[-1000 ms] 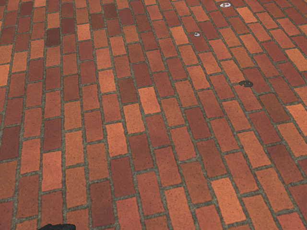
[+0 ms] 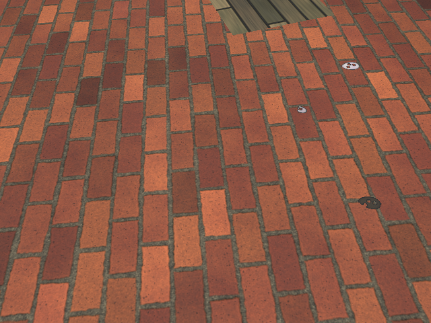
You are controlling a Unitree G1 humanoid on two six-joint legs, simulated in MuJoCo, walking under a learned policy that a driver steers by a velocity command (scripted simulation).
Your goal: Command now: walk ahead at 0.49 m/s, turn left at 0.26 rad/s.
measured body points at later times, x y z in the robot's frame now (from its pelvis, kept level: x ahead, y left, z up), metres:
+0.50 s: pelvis +0.29 +0.07 +0.00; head +0.32 +0.09 +0.45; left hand +0.42 +0.37 -0.10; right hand +0.41 -0.19 -0.12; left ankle +0.26 +0.13 -0.75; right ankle +0.49 -0.09 -0.68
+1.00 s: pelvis +0.56 +0.11 +0.00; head +0.59 +0.12 +0.45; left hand +0.44 +0.36 -0.13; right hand +0.85 -0.03 -0.09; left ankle +0.60 +0.31 -0.69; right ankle +0.57 -0.01 -0.75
